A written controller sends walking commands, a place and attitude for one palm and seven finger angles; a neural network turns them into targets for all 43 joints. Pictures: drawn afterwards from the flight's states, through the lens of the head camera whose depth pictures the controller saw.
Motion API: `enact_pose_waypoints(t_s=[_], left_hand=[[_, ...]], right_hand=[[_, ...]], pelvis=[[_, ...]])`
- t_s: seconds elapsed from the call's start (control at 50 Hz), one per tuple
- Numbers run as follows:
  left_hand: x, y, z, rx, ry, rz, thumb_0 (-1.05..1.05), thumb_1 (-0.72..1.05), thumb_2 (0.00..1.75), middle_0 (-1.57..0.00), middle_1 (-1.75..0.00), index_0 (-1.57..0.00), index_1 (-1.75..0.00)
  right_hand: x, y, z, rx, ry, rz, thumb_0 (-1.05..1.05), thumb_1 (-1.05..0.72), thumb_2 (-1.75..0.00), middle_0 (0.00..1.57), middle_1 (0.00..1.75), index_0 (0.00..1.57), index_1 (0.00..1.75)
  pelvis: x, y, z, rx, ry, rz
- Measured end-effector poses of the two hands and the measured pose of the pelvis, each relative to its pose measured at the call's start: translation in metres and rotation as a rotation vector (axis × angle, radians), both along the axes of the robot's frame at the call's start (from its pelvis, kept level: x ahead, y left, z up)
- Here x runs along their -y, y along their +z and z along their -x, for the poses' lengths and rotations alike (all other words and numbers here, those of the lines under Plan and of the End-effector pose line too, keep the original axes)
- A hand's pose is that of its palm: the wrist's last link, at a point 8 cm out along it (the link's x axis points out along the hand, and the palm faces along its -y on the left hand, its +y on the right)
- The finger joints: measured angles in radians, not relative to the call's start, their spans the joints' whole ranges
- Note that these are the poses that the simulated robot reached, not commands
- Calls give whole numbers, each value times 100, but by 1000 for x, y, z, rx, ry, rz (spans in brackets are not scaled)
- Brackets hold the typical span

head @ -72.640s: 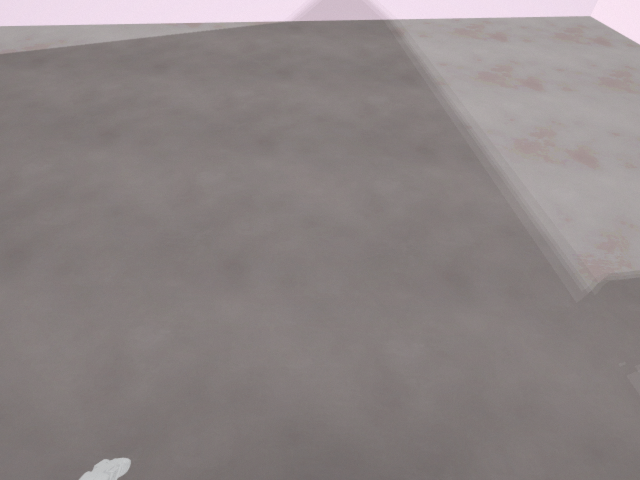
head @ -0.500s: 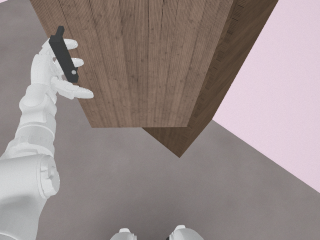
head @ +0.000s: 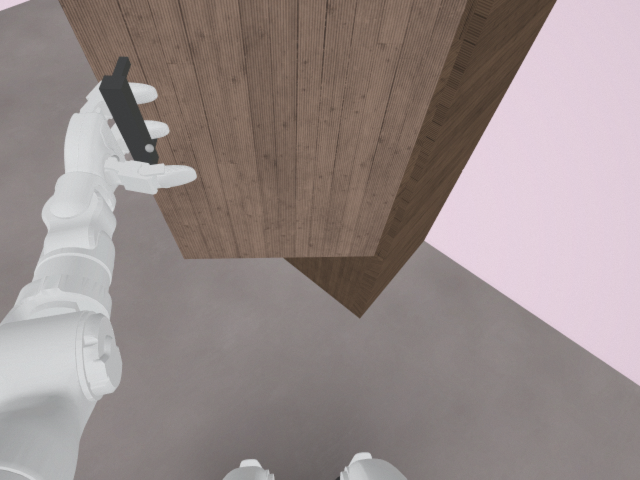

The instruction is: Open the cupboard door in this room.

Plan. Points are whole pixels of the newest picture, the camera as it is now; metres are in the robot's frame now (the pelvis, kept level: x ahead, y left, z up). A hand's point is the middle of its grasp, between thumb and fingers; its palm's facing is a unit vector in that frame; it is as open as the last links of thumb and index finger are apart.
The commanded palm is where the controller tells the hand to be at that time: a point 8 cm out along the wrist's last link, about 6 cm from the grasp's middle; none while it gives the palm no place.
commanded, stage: close the thumb around the handle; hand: left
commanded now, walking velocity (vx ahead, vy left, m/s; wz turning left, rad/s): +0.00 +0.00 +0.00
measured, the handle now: (136, 115) +0.55 +0.21 +0.11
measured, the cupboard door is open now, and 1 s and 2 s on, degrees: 43 53 84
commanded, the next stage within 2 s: pull the door open along its arc in 0.46 s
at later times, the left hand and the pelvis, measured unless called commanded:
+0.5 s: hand (148, 148) +0.49 +0.19 +0.11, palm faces +0.01 -1.00 +0.00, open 5.8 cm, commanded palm +0.47 +0.23 +0.11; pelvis +0.00 +0.00 +0.00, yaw +0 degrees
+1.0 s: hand (147, 195) +0.42 +0.18 +0.11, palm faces -0.05 -1.00 +0.01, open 6.1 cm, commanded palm +0.37 +0.23 +0.11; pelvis +0.01 +0.00 +0.01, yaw -2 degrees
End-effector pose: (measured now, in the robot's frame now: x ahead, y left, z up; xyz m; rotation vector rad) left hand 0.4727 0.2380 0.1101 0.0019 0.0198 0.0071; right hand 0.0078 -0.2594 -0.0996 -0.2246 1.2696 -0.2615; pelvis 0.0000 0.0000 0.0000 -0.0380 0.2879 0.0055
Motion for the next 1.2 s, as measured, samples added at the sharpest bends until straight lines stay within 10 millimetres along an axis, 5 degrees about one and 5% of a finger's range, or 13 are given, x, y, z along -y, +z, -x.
enact_pose_waypoints(t_s=[0.38,0.76,0.94,1.06,1.2], left_hand=[[-2,0,0,4,0,5,1,71,82,-35,-133,-36,-133],[-1,-1,6,7,-6,4,1,73,79,-34,-135,-35,-135],[3,-2,46,32,-36,13,1,71,74,-34,-135,-35,-135],[15,-4,93,53,-56,33,1,69,72,-35,-135,-32,-132],[44,-7,144,67,171,126,2,65,73,-34,-134,-34,-128]], right_hand=[[0,1,0,1,-10,3,0,-91,-90,20,30,20,30],[1,2,-5,27,-24,-2,1,-91,-90,20,30,20,30],[-2,10,-34,130,-26,-30,1,-91,-90,20,30,20,30],[-7,21,-77,281,17,-51,1,-91,-90,20,30,20,30],[-22,34,-134,444,142,-89,1,-91,-90,20,30,20,30]], pelvis=[[-1,1,-2,-1,-5,1],[0,2,-4,4,-20,-4],[0,10,-12,50,-38,-10],[-1,14,-14,93,-42,-14],[2,15,-6,135,-24,-24]])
